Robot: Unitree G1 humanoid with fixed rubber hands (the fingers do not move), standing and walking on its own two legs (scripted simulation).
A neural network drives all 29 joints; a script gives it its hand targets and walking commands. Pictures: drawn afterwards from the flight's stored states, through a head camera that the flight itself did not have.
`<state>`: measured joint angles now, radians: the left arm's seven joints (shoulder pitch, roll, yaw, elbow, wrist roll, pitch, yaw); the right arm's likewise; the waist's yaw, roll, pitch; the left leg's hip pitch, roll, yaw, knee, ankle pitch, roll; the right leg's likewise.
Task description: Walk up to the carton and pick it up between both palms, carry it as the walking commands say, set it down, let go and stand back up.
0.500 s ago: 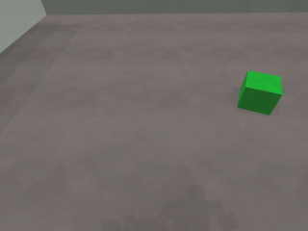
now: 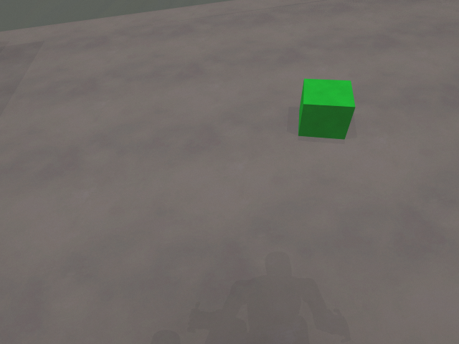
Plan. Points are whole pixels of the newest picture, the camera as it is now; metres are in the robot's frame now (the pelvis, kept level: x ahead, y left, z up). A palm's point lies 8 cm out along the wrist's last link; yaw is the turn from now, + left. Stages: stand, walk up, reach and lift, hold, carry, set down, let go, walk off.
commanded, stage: walk up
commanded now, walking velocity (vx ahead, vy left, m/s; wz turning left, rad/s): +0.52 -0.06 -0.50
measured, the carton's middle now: (324, 108) +1.54 -0.55 -0.63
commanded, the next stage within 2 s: none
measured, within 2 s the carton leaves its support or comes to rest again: neither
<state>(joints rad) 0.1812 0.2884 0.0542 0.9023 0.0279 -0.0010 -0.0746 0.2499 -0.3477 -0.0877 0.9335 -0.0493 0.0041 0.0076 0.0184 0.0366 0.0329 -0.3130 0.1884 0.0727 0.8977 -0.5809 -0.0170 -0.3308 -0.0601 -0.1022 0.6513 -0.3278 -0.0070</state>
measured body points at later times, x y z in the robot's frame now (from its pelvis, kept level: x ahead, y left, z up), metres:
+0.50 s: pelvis +0.28 -0.02 -0.01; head +0.32 -0.03 +0.44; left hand +0.26 +0.24 -0.15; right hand +0.40 -0.30 -0.12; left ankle +0.40 +0.06 -0.72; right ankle +0.04 -0.10 -0.66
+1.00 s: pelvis +0.49 -0.18 +0.00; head +0.52 -0.20 +0.45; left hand +0.72 -0.01 -0.11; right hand +0.36 -0.40 -0.15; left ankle +0.42 +0.03 -0.66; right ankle +0.52 -0.30 -0.72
